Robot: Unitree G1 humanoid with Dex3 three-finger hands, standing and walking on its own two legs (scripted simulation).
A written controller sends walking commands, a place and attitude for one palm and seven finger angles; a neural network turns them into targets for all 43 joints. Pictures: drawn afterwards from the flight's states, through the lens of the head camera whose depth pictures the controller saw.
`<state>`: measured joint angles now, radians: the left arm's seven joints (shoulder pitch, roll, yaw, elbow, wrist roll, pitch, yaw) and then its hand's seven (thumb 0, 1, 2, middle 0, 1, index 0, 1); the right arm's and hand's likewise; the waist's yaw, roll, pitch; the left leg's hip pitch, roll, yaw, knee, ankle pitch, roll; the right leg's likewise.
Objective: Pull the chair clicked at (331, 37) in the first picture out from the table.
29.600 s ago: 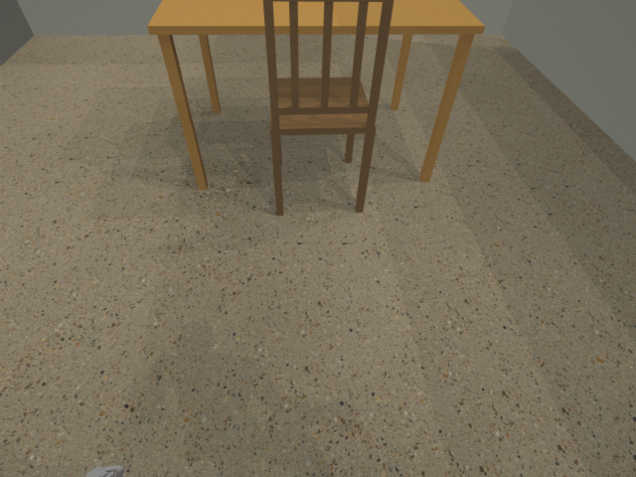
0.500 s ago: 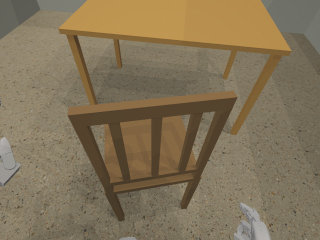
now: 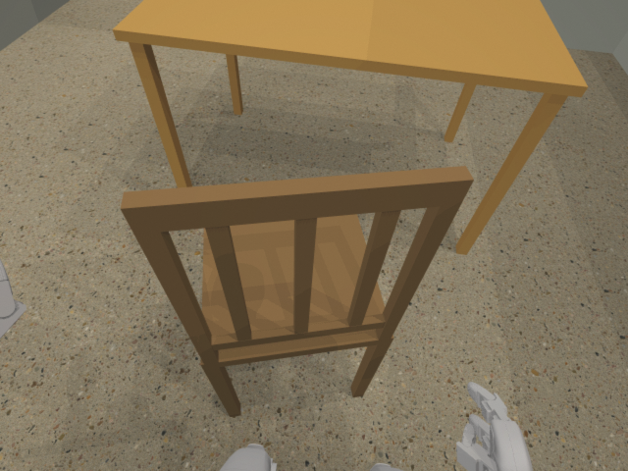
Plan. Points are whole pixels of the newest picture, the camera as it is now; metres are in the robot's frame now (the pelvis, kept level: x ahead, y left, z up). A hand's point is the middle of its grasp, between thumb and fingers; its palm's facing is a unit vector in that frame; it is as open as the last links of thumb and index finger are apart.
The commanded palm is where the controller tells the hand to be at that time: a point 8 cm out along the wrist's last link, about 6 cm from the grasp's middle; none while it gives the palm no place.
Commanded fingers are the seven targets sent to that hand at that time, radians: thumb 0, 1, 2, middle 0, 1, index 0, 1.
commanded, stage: step back with the hand held close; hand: left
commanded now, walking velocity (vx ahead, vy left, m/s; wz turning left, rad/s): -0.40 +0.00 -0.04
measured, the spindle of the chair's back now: (302, 283) +0.39 +0.05 -0.04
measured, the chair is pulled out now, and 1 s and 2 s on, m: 0.47 0.47 0.47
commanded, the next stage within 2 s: stop stepping back and stand still in 0.54 s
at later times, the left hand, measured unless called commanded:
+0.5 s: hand (31, 375) +0.16 +0.23 +0.19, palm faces +0.30 -0.79 -0.53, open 7.4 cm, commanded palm +0.09 +0.28 +0.20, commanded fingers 0.00 0.90 0.90 -0.20 -0.30 -0.20 -0.30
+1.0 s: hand out of the picture +0.05 +0.23 +0.18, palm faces +0.40 -0.81 -0.43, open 7.4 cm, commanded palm -0.01 +0.27 +0.20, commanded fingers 0.00 0.90 0.90 -0.20 -0.30 -0.20 -0.30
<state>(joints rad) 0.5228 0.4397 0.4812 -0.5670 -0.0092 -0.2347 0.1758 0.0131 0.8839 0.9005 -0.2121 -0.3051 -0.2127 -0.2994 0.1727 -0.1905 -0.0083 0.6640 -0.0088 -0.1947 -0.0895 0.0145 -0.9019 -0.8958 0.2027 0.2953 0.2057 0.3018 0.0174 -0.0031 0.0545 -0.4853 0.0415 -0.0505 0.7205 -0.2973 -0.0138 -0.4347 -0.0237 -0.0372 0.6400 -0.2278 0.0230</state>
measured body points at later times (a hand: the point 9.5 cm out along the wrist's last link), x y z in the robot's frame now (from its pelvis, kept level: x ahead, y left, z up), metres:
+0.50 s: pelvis -0.06 -0.01 +0.02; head -0.01 +0.00 +0.46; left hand +0.13 +0.27 +0.22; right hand +0.12 -0.24 -0.07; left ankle +0.00 +0.11 -0.70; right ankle -0.07 -0.15 -0.72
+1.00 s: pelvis -0.16 -0.03 +0.01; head -0.18 -0.01 +0.46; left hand +0.02 +0.27 +0.20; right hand -0.04 -0.29 -0.07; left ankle -0.16 +0.09 -0.72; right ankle -0.11 -0.16 -0.72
